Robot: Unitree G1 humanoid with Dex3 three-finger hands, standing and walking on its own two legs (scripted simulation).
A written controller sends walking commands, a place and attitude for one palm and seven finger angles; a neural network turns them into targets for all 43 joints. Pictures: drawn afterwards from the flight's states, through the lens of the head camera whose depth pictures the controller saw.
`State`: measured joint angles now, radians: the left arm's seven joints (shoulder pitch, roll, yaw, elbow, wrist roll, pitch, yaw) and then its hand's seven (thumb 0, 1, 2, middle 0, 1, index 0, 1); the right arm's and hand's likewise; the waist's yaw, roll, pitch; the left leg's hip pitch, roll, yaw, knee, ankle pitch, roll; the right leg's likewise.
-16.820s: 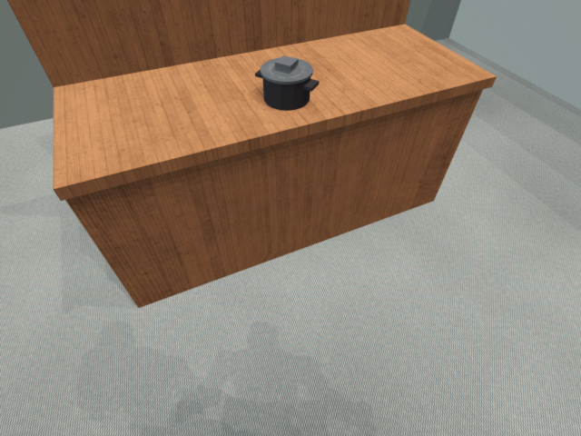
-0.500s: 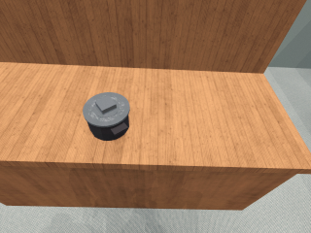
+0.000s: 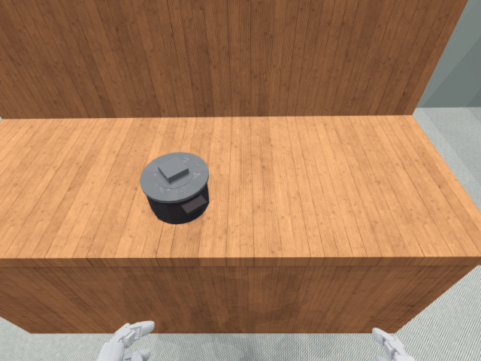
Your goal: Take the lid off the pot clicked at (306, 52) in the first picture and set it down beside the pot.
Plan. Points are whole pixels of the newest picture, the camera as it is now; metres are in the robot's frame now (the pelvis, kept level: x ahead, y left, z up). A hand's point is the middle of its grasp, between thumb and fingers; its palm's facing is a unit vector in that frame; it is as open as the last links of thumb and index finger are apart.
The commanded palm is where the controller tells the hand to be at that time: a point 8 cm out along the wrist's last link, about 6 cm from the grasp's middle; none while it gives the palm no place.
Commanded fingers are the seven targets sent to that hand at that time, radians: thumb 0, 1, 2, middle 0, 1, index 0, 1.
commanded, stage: lift the closed hand beside the body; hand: left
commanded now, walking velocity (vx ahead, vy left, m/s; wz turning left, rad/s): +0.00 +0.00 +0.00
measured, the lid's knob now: (173, 169) +0.52 +0.18 +0.01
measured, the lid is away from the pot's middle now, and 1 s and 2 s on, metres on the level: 0.00 0.00 0.00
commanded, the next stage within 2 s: raise the hand higher, near the body in 0.36 s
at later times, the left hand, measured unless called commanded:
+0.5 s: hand out of the picture +0.12 +0.21 -0.07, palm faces +0.24 -0.91 -0.34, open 3.1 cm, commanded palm +0.09 +0.26 -0.02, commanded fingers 0.00 0.90 0.90 -1.30 -1.50 -1.30 -1.50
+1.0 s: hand (98, 332) +0.16 +0.22 +0.03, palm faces +0.27 -0.88 -0.38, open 3.1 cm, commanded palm +0.12 +0.25 +0.07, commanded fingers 0.00 0.90 0.90 -1.30 -1.50 -1.30 -1.50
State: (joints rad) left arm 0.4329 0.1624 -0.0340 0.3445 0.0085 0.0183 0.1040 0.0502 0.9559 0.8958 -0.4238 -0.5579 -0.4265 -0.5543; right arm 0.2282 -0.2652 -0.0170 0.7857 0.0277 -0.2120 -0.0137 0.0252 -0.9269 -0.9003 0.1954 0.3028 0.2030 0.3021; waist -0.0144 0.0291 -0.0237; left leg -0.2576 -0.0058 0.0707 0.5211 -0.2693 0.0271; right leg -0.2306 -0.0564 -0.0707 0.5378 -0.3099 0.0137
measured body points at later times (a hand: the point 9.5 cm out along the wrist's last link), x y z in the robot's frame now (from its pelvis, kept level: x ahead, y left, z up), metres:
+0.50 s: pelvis +0.01 -0.02 +0.00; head +0.03 -0.02 +0.45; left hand +0.11 +0.26 -0.04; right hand +0.20 -0.22 -0.09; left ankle +0.00 +0.10 -0.73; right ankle -0.02 -0.13 -0.73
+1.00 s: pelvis +0.02 -0.02 +0.01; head +0.03 -0.03 +0.46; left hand +0.14 +0.26 +0.06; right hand +0.23 -0.23 -0.07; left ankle +0.00 +0.10 -0.73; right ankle -0.02 -0.13 -0.73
